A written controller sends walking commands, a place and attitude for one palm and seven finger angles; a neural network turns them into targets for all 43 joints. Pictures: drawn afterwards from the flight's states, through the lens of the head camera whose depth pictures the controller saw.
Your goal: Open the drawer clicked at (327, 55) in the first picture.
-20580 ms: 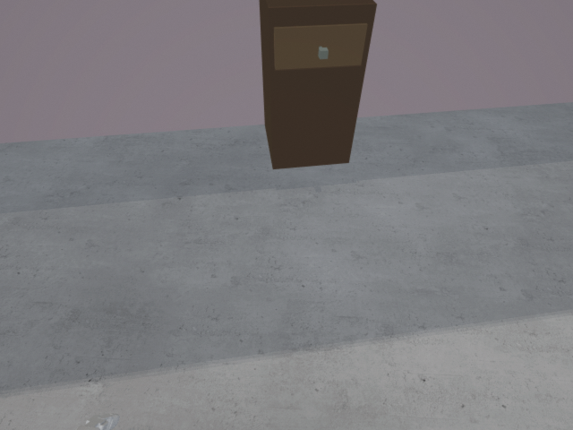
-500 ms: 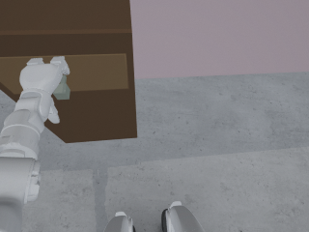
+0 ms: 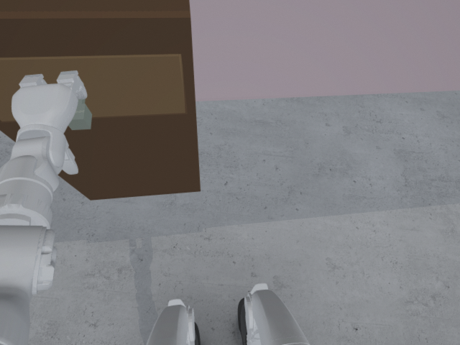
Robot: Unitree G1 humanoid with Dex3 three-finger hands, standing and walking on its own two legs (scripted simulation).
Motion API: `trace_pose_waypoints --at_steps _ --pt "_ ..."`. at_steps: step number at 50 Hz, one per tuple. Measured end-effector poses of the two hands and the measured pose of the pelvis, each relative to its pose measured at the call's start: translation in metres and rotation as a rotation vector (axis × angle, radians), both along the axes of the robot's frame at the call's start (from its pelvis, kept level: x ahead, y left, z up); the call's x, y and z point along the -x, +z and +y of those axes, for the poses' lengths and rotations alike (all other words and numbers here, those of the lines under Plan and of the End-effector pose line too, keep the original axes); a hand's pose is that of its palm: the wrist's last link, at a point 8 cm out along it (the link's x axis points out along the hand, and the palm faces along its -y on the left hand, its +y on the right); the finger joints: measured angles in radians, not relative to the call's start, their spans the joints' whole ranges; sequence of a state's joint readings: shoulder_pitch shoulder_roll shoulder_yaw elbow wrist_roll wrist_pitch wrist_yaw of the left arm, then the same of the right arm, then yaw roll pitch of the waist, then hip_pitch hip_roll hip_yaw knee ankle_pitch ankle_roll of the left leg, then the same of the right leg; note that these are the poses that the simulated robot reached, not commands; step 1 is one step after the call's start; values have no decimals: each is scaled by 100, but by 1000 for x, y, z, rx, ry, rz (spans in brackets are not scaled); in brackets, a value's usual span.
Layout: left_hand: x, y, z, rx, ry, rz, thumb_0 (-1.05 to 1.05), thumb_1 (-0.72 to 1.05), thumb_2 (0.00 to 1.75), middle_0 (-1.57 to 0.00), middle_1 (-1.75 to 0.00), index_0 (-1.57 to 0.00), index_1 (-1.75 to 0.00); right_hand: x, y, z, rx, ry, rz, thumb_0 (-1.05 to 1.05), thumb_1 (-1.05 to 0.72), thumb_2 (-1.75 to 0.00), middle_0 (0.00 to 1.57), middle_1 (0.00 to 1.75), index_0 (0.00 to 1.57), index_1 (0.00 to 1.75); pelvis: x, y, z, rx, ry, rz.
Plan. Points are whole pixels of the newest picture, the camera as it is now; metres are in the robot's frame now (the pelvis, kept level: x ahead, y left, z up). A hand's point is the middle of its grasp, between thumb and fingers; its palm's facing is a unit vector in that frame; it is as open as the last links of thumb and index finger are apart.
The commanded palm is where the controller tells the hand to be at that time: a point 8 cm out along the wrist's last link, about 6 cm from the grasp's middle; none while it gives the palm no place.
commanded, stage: lower the fingers behind the handle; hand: left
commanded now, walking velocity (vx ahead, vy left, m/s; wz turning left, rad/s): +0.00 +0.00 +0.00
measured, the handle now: (79, 108) +0.55 +0.25 -0.03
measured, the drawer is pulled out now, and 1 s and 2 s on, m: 0.00 0.00 0.00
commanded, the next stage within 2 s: lift the fingers back up to retry in 0.88 s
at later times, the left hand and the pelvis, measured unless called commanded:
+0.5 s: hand (64, 125) +0.51 +0.26 -0.02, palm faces -0.04 +0.00 -1.00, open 13.8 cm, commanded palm +0.50 +0.25 +0.00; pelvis -0.03 +0.00 -0.03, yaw +0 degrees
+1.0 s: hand (64, 126) +0.51 +0.26 -0.02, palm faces -0.05 +0.00 -1.00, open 14.0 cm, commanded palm +0.50 +0.24 +0.01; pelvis -0.05 +0.00 -0.05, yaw +0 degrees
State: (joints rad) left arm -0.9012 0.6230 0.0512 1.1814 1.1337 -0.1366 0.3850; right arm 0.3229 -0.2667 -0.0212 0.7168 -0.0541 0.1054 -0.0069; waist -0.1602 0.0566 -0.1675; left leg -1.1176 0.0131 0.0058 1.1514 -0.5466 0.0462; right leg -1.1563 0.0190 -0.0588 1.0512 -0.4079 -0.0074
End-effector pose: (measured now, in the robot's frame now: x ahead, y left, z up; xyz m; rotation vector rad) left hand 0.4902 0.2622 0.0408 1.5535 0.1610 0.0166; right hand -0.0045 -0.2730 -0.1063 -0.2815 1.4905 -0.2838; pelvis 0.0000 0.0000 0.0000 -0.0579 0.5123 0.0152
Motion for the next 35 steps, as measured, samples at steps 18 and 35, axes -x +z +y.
trace_pose_waypoints --at_steps 18,35 --pt "4 -5 0 -11 -11 -44 0 -49 30 -32 -120 -26 -125 16 -19 4 -9 13 3 0 -91 -90 21 30 20 30 17 -20 1 6 6 18" --pt "2 -6 -2 -26 -1 -44 0 -49 30 -32 -120 -24 -131 39 -36 4 2 3 -21 0 -91 -90 21 30 20 30 42 -40 1 7 2 33"
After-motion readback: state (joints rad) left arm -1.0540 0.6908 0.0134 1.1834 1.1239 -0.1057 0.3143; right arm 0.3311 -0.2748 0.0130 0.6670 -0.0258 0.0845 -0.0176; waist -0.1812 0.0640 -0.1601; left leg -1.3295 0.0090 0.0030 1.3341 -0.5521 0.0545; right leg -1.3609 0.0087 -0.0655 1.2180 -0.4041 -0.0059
